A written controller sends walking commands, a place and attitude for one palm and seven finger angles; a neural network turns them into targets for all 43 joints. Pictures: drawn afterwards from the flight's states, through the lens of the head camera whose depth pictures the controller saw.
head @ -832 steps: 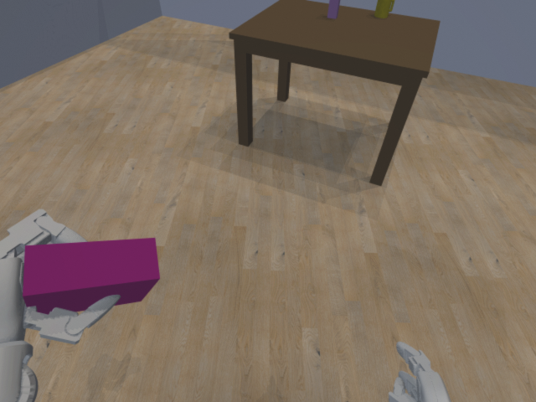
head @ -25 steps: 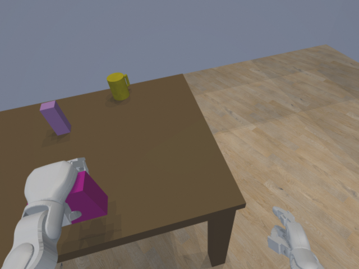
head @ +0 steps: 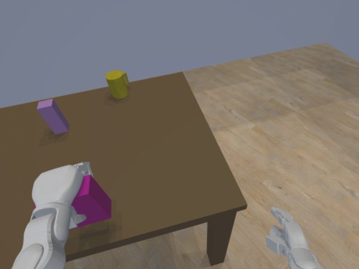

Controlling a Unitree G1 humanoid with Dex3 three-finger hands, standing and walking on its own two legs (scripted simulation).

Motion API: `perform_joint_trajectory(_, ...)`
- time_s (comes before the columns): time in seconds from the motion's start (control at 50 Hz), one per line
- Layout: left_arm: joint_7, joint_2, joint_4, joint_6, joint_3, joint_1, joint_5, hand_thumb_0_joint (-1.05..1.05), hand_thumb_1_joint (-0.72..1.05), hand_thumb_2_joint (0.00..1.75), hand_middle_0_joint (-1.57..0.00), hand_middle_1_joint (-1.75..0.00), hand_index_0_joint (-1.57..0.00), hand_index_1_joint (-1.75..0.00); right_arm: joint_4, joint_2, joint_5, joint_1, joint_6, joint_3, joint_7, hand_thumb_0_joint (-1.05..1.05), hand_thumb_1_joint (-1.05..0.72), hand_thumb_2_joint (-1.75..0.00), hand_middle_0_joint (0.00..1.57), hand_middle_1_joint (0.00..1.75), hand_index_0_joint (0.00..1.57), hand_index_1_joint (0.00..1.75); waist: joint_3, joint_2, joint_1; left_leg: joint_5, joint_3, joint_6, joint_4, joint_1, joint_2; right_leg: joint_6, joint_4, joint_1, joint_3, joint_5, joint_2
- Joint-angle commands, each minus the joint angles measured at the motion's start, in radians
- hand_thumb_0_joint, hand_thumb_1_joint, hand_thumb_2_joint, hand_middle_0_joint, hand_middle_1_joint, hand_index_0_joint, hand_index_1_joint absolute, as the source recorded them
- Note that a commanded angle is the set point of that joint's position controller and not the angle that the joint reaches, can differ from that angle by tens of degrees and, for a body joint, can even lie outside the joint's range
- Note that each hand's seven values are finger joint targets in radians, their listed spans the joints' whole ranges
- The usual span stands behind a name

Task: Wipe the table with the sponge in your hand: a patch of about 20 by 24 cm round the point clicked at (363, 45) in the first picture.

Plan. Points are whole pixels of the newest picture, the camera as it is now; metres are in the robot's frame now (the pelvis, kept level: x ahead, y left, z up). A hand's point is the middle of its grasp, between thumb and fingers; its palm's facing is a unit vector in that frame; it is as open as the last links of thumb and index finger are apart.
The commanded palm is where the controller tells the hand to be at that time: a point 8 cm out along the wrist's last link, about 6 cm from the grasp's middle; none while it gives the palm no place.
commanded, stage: move the sponge above the wiping area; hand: left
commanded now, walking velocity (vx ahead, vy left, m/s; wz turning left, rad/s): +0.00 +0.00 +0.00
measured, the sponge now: (81, 207) +0.21 +0.28 +0.02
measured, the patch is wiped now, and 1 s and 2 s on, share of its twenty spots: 0.00 0.00 0.00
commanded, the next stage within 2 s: lower the sponge onto the table in 1.68 s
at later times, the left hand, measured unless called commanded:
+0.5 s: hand (78, 200) +0.22 +0.28 +0.05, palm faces -0.04 -0.10 -0.99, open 9.1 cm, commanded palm +0.20 +0.27 +0.11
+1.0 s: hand (84, 203) +0.22 +0.27 +0.03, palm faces -0.03 -0.11 -0.99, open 9.1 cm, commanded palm +0.20 +0.27 +0.09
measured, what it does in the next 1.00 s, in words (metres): stands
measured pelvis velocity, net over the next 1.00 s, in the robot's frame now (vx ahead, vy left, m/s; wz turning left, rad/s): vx -0.01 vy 0.00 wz -0.01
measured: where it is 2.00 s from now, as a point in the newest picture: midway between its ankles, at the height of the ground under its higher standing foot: outside the picture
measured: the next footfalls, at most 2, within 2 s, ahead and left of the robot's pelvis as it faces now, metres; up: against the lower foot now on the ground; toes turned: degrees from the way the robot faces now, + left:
none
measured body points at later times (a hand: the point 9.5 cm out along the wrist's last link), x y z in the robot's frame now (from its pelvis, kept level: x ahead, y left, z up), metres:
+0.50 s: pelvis +0.00 -0.01 +0.00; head +0.00 -0.05 +0.45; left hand +0.22 +0.28 +0.10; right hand +0.24 -0.22 -0.09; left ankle +0.00 +0.14 -0.74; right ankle -0.01 -0.14 -0.74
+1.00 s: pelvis -0.01 +0.00 +0.00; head -0.01 -0.04 +0.45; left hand +0.21 +0.27 +0.09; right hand +0.23 -0.22 -0.09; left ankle +0.00 +0.14 -0.74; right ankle -0.01 -0.14 -0.74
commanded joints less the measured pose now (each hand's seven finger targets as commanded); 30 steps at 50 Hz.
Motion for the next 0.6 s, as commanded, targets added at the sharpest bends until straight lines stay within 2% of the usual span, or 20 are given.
perform_joint_trajectory(0.0,0.061,0.218,-0.197,-0.035,0.153,-0.186,0.036,0.00,0.10,1.30,-1.20,-1.60,-1.20,-1.60,-0.164,-0.102,-0.004,-0.178,-0.056,-0.040,-0.004,0.00,-0.90,-0.90,0.20,0.30,0.20,0.30,-0.208,-0.060,-0.003,0.280,-0.018,0.066,-0.024,0.059,-0.066,-0.086,-0.039,0.054,0.020,0.220,0.073)
perform_joint_trajectory(0.02,0.064,0.207,-0.203,-0.039,0.147,-0.178,0.035,0.00,0.10,1.30,-1.20,-1.60,-1.20,-1.60,-0.167,-0.100,-0.004,-0.176,-0.055,-0.042,-0.003,0.00,-0.90,-0.90,0.20,0.30,0.20,0.30,-0.221,-0.047,0.000,0.294,-0.017,0.067,-0.021,0.064,-0.067,-0.085,-0.033,0.062,0.016,0.238,0.071)
perform_joint_trajectory(0.04,0.070,0.249,-0.206,-0.031,0.196,-0.162,0.035,0.00,0.10,1.30,-1.20,-1.60,-1.20,-1.60,-0.167,-0.098,-0.003,-0.205,-0.055,-0.035,-0.003,0.00,-0.90,-0.90,0.20,0.30,0.20,0.30,-0.206,-0.041,0.008,0.284,-0.028,0.064,-0.026,0.066,-0.069,-0.096,-0.039,0.060,0.044,0.219,0.086)
perform_joint_trajectory(0.06,0.070,0.192,-0.226,-0.034,0.133,-0.204,0.040,0.00,0.10,1.30,-1.20,-1.60,-1.20,-1.60,-0.172,-0.090,-0.002,-0.191,-0.057,-0.031,-0.003,0.00,-0.90,-0.90,0.20,0.30,0.20,0.30,-0.220,-0.038,-0.007,0.296,-0.009,0.068,-0.017,0.066,-0.067,-0.087,-0.031,0.055,0.013,0.235,0.074)
perform_joint_trajectory(0.12,0.075,0.204,-0.180,-0.035,0.154,-0.136,0.034,0.00,0.10,1.30,-1.20,-1.60,-1.20,-1.60,-0.161,-0.101,-0.004,-0.173,-0.052,-0.046,-0.001,0.00,-0.90,-0.90,0.20,0.30,0.20,0.30,-0.210,-0.059,0.000,0.297,-0.012,0.066,-0.016,0.055,-0.067,-0.083,-0.030,0.064,0.017,0.254,0.070)
perform_joint_trajectory(0.14,0.078,0.243,-0.169,-0.024,0.205,-0.123,0.028,0.00,0.10,1.30,-1.20,-1.60,-1.20,-1.60,-0.160,-0.100,0.000,-0.206,-0.052,-0.040,-0.002,0.00,-0.90,-0.90,0.20,0.30,0.20,0.30,-0.192,-0.063,0.009,0.276,-0.023,0.064,-0.020,0.056,-0.070,-0.093,-0.039,0.057,0.047,0.228,0.084)
perform_joint_trajectory(0.16,0.074,0.188,-0.186,-0.027,0.141,-0.169,0.029,0.00,0.10,1.30,-1.20,-1.60,-1.20,-1.60,-0.168,-0.093,0.001,-0.189,-0.055,-0.034,-0.004,0.00,-0.90,-0.90,0.20,0.30,0.20,0.30,-0.202,-0.072,-0.009,0.269,-0.005,0.069,-0.015,0.049,-0.068,-0.081,-0.033,0.051,0.016,0.228,0.073)
perform_joint_trajectory(0.18,0.076,0.218,-0.163,-0.030,0.167,-0.154,0.031,0.00,0.10,1.30,-1.20,-1.60,-1.20,-1.60,-0.159,-0.101,0.001,-0.180,-0.057,-0.041,-0.003,0.00,-0.90,-0.90,0.20,0.30,0.20,0.30,-0.191,-0.067,-0.005,0.270,-0.012,0.066,-0.016,0.042,-0.069,-0.084,-0.035,0.049,0.025,0.225,0.073)
perform_joint_trajectory(0.22,0.073,0.198,-0.158,-0.033,0.145,-0.152,0.028,0.00,0.10,1.30,-1.20,-1.60,-1.20,-1.60,-0.160,-0.102,0.000,-0.182,-0.055,-0.044,-0.004,0.00,-0.90,-0.90,0.20,0.30,0.20,0.30,-0.189,-0.068,-0.006,0.264,-0.011,0.068,-0.016,0.044,-0.069,-0.080,-0.035,0.048,0.020,0.229,0.069)
perform_joint_trajectory(0.24,0.075,0.237,-0.167,-0.032,0.190,-0.152,0.027,0.00,0.10,1.30,-1.20,-1.60,-1.20,-1.60,-0.160,-0.099,0.002,-0.210,-0.057,-0.038,-0.005,0.00,-0.90,-0.90,0.20,0.30,0.20,0.30,-0.183,-0.048,0.001,0.256,-0.019,0.066,-0.019,0.055,-0.071,-0.091,-0.041,0.044,0.048,0.210,0.083)
perform_joint_trajectory(0.26,0.072,0.195,-0.184,-0.038,0.143,-0.168,0.029,0.00,0.10,1.30,-1.20,-1.60,-1.20,-1.60,-0.169,-0.094,0.001,-0.187,-0.061,-0.035,-0.007,0.00,-0.90,-0.90,0.20,0.30,0.20,0.30,-0.198,-0.061,-0.008,0.259,-0.009,0.071,-0.012,0.047,-0.072,-0.082,-0.032,0.045,0.013,0.214,0.074)
perform_joint_trajectory(0.3,0.071,0.183,-0.144,-0.051,0.118,-0.198,0.030,0.00,0.10,1.30,-1.20,-1.60,-1.20,-1.60,-0.156,-0.099,-0.001,-0.180,-0.065,-0.042,-0.009,0.00,-0.90,-0.90,0.20,0.30,0.20,0.30,-0.169,-0.056,-0.015,0.235,-0.010,0.069,-0.017,0.045,-0.071,-0.080,-0.045,0.020,0.021,0.190,0.072)
perform_joint_trajectory(0.34,0.078,0.241,-0.126,-0.053,0.183,-0.197,0.031,0.00,0.10,1.30,-1.20,-1.60,-1.20,-1.60,-0.150,-0.102,0.001,-0.206,-0.066,-0.039,-0.013,0.00,-0.90,-0.90,0.20,0.30,0.20,0.30,-0.169,-0.059,-0.003,0.211,-0.020,0.067,-0.021,0.051,-0.075,-0.090,-0.053,0.020,0.051,0.158,0.086)
perform_joint_trajectory(0.36,0.077,0.191,-0.140,-0.062,0.127,-0.242,0.035,0.00,0.10,1.30,-1.20,-1.60,-1.20,-1.60,-0.158,-0.094,0.001,-0.185,-0.070,-0.036,-0.015,0.00,-0.90,-0.90,0.20,0.30,0.20,0.30,-0.181,-0.069,-0.018,0.208,-0.006,0.072,-0.018,0.040,-0.074,-0.081,-0.044,0.019,0.016,0.159,0.075)
perform_joint_trajectory(0.42,0.090,0.220,-0.091,-0.077,0.159,-0.231,0.045,0.00,0.10,1.30,-1.20,-1.60,-1.20,-1.60,-0.140,-0.104,-0.003,-0.170,-0.069,-0.051,-0.016,0.00,-0.90,-0.90,0.20,0.30,0.20,0.30,-0.200,-0.067,-0.008,0.221,-0.009,0.069,-0.015,0.042,-0.074,-0.082,-0.042,0.027,0.026,0.180,0.072)
perform_joint_trajectory(0.44,0.096,0.245,-0.106,-0.072,0.189,-0.226,0.044,0.00,0.10,1.30,-1.20,-1.60,-1.20,-1.60,-0.143,-0.102,-0.001,-0.203,-0.070,-0.044,-0.015,0.00,-0.90,-0.90,0.20,0.30,0.20,0.30,-0.194,-0.033,0.000,0.212,-0.018,0.065,-0.021,0.050,-0.076,-0.093,-0.046,0.026,0.049,0.158,0.085)
perform_joint_trajectory(0.48,0.102,0.183,-0.107,-0.078,0.130,-0.233,0.046,0.00,0.10,1.30,-1.20,-1.60,-1.20,-1.60,-0.146,-0.096,-0.002,-0.176,-0.079,-0.048,-0.012,0.00,-0.90,-0.90,0.20,0.30,0.20,0.30,-0.225,-0.048,-0.009,0.238,-0.008,0.067,-0.013,0.047,-0.073,-0.085,-0.030,0.031,0.017,0.189,0.075)
perform_joint_trajectory(0.54,0.111,0.225,-0.072,-0.059,0.194,-0.157,0.041,0.00,0.10,1.30,-1.20,-1.60,-1.20,-1.60,-0.139,-0.105,-0.001,-0.197,-0.068,-0.052,-0.008,0.00,-0.90,-0.90,0.20,0.30,0.20,0.30,-0.198,-0.068,0.009,0.229,-0.014,0.065,-0.017,0.039,-0.072,-0.091,-0.036,0.040,0.048,0.195,0.083)
perform_joint_trajectory(0.56,0.108,0.170,-0.099,-0.056,0.134,-0.174,0.039,0.00,0.10,1.30,-1.20,-1.60,-1.20,-1.60,-0.154,-0.097,0.002,-0.181,-0.069,-0.047,-0.006,0.00,-0.90,-0.90,0.20,0.30,0.20,0.30,-0.207,-0.070,-0.005,0.229,-0.002,0.069,-0.013,0.026,-0.071,-0.082,-0.027,0.040,0.018,0.201,0.073)
perform_joint_trajectory(0.58,0.109,0.180,-0.081,-0.055,0.141,-0.171,0.039,0.00,0.10,1.30,-1.20,-1.60,-1.20,-1.60,-0.149,-0.100,0.003,-0.177,-0.072,-0.051,-0.005,0.00,-0.90,-0.90,0.20,0.30,0.20,0.30,-0.208,-0.080,-0.004,0.232,-0.004,0.067,-0.012,0.024,-0.070,-0.081,-0.026,0.038,0.021,0.202,0.073)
